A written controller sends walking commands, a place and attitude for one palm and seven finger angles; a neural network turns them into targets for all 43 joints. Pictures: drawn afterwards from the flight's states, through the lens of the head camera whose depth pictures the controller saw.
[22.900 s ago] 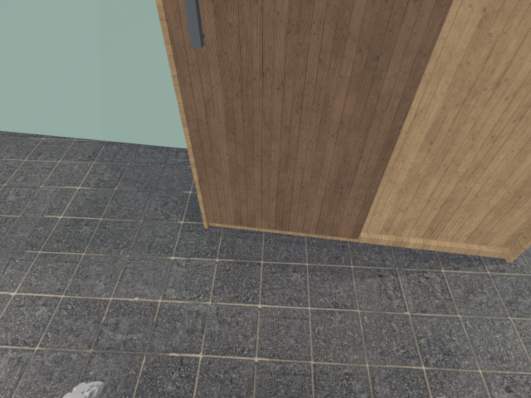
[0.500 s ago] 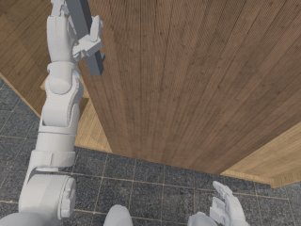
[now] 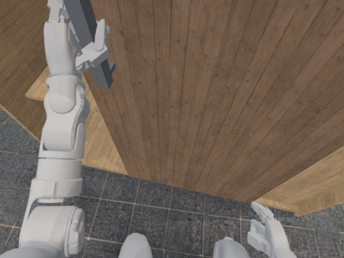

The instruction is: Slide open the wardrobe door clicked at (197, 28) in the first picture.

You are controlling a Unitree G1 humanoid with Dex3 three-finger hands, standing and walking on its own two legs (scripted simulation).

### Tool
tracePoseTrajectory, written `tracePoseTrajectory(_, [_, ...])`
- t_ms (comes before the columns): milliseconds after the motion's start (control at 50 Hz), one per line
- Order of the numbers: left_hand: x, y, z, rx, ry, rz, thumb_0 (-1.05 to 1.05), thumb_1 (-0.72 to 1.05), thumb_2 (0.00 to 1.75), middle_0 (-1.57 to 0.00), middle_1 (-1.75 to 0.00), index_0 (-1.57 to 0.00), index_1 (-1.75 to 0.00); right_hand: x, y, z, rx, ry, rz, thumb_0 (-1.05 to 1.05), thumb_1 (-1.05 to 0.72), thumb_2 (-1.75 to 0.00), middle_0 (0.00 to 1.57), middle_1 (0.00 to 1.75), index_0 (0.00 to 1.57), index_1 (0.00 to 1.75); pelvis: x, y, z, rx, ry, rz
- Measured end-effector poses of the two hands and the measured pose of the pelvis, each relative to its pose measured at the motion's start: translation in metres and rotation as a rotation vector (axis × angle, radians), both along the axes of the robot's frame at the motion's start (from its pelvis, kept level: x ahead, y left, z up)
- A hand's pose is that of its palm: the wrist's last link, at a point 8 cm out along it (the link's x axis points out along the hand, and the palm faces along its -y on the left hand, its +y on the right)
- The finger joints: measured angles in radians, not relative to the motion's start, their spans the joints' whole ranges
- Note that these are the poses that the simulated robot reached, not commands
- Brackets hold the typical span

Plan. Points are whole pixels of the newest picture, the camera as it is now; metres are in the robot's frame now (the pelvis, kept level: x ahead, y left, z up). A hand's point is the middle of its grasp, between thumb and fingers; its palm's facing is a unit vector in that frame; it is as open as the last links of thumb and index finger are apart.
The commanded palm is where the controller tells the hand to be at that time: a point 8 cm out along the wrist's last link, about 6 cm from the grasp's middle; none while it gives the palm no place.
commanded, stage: step sideways, sliding the door along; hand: left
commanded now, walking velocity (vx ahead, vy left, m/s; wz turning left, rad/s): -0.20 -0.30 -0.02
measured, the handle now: (94, 28) +0.43 +0.25 +0.23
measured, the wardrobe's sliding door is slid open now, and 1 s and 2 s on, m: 0.41 0.53 0.53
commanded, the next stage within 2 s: stop walking and hold the door there in 0.82 s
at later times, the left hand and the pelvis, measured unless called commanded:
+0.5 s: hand (171, 58) +0.40 +0.10 +0.23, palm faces +0.33 -0.94 -0.07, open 7.1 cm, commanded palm +0.37 +0.08 +0.21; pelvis +0.01 -0.12 +0.00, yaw +1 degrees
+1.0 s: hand (169, 56) +0.40 +0.10 +0.23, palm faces +0.56 -0.81 -0.17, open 7.3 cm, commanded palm +0.36 +0.13 +0.19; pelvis +0.03 -0.22 +0.01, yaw -1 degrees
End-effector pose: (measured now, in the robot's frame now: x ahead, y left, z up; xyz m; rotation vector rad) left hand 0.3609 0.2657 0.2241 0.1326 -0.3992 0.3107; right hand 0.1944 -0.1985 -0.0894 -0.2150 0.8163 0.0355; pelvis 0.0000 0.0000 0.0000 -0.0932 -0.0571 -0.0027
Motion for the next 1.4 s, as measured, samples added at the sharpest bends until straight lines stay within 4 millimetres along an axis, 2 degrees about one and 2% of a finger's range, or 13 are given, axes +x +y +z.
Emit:
tracePoseTrajectory(120, [-0.001, -0.03, 0.0, 0.038, -0.003, 0.093, -0.1, 0.64, 0.81, -0.45, -1.4, -0.15, -1.22, 0.017, -0.033, -0.02, 0.07, -0.061, 0.038, 0.01, -0.91, -0.9, 0.2, 0.3, 0.2, 0.3, 0.006, -0.052, -0.021, 0.041, 0.012, 0.029])
tracePoseTrajectory(200, [-0.002, -0.05, 0.0, 0.048, 0.001, 0.121, -0.1, 0.64, 0.82, -0.45, -1.4, -0.15, -1.2, 0.024, -0.063, -0.031, 0.046, -0.061, -0.023, 0.01, -0.91, -0.9, 0.2, 0.3, 0.2, 0.3, 0.005, -0.061, -0.019, 0.061, 0.034, 0.052])
tracePoseTrajectory(300, [-0.001, -0.072, -0.001, 0.024, -0.023, 0.056, -0.09, 0.66, 0.79, -0.45, -1.4, -0.14, -1.2, 0.017, -0.088, -0.025, -0.026, -0.024, -0.057, 0.01, -0.91, -0.9, 0.2, 0.3, 0.2, 0.3, 0.006, -0.064, -0.014, 0.058, 0.031, 0.039])
tracePoseTrajectory(500, [-0.002, -0.121, -0.001, 0.005, -0.015, 0.007, -0.08, 0.68, 0.77, -0.45, -1.4, -0.14, -1.21, 0.011, -0.117, 0.0, 0.011, -0.023, 0.024, 0.01, -0.91, -0.9, 0.2, 0.3, 0.2, 0.3, 0.005, -0.118, 0.001, 0.009, 0.007, 0.011])
tracePoseTrajectory(640, [-0.003, -0.128, 0.0, 0.049, 0.004, 0.193, -0.12, 0.63, 0.8, -0.46, -1.4, -0.14, -1.21, 0.03, -0.157, -0.023, 0.082, -0.072, 0.056, 0.01, -0.91, -0.9, 0.2, 0.3, 0.2, 0.3, 0.013, -0.177, -0.021, 0.04, 0.016, 0.035])
tracePoseTrajectory(700, [-0.004, -0.131, 0.001, 0.037, 0.016, 0.243, -0.13, 0.62, 0.81, -0.45, -1.4, -0.13, -1.24, 0.033, -0.181, -0.029, 0.056, -0.054, 0.004, 0.01, -0.91, -0.9, 0.2, 0.3, 0.2, 0.3, 0.013, -0.183, -0.017, 0.065, 0.038, 0.053])
tracePoseTrajectory(800, [-0.005, -0.131, 0.0, 0.024, 0.006, 0.251, -0.12, 0.62, 0.79, -0.45, -1.4, -0.13, -1.26, 0.026, -0.21, -0.024, -0.049, -0.011, -0.045, 0.01, -0.91, -0.9, 0.2, 0.3, 0.2, 0.3, 0.017, -0.18, -0.01, 0.047, 0.057, 0.058])
tracePoseTrajectory(980, [-0.005, -0.129, 0.0, 0.072, 0.015, 0.26, -0.15, 0.61, 0.77, -0.45, -1.4, -0.15, -1.23, 0.021, -0.227, 0.006, -0.032, 0.009, 0.004, 0.01, -0.91, -0.9, 0.2, 0.3, 0.2, 0.3, 0.026, -0.216, 0.007, -0.001, 0.015, -0.002])
tracePoseTrajectory(1060, [-0.007, -0.127, 0.006, 0.17, 0.068, 0.315, -0.21, 0.58, 0.76, -0.45, -1.4, -0.17, -1.27, 0.025, -0.247, 0.005, 0.012, -0.057, -0.032, 0.01, -0.91, -0.9, 0.2, 0.3, 0.2, 0.3, 0.035, -0.241, 0.0, 0.006, 0.017, -0.034])
tracePoseTrajectory(1140, [-0.009, -0.129, 0.008, 0.219, 0.104, 0.407, -0.28, 0.55, 0.75, -0.46, -1.4, -0.19, -1.28, 0.028, -0.287, -0.016, 0.008, -0.122, -0.095, 0.01, -0.9, -0.9, 0.2, 0.3, 0.2, 0.3, 0.038, -0.26, -0.023, 0.07, 0.019, -0.046])
tracePoseTrajectory(1200, [-0.011, -0.131, 0.01, 0.197, 0.142, 0.445, -0.28, 0.54, 0.75, -0.46, -1.4, -0.21, -1.3, 0.013, -0.316, -0.024, -0.026, -0.119, -0.192, 0.01, -0.91, -0.9, 0.2, 0.3, 0.2, 0.3, 0.03, -0.255, -0.021, 0.089, 0.013, -0.06])
tracePoseTrajectory(1260, [-0.011, -0.133, 0.01, 0.159, 0.152, 0.445, -0.25, 0.53, 0.76, -0.46, -1.4, -0.23, -1.3, -0.014, -0.337, -0.022, -0.081, -0.076, -0.255, 0.01, -0.91, -0.9, 0.2, 0.3, 0.2, 0.3, 0.021, -0.252, -0.016, 0.109, 0.009, -0.063])
tracePoseTrajectory(1400, [-0.01, -0.135, 0.006, 0.052, 0.107, 0.373, -0.19, 0.58, 0.78, -0.45, -1.4, -0.2, -1.27, -0.091, -0.352, -0.006, -0.195, 0.009, -0.344, 0.01, -0.91, -0.9, 0.2, 0.3, 0.2, 0.3, 0.007, -0.245, -0.014, 0.088, 0.005, -0.089])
